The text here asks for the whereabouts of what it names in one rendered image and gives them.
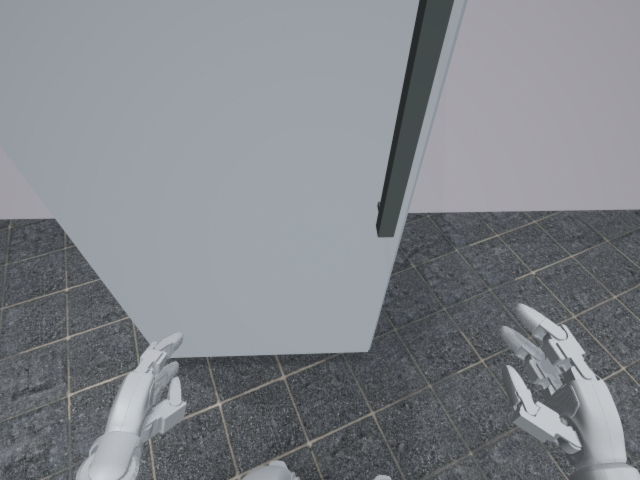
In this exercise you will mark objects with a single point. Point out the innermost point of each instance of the left robot hand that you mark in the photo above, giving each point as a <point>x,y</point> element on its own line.
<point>142,388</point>

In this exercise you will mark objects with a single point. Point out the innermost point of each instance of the fridge door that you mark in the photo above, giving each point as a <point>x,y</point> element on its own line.
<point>219,163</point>

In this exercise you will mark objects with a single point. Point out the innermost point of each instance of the left robot forearm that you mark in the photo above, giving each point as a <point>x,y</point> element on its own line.
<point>113,456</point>

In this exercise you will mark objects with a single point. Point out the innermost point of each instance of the handle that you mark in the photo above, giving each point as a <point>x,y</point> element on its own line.
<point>428,36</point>

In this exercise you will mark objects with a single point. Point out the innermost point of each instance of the right robot hand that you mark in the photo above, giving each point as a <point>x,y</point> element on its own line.
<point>594,434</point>

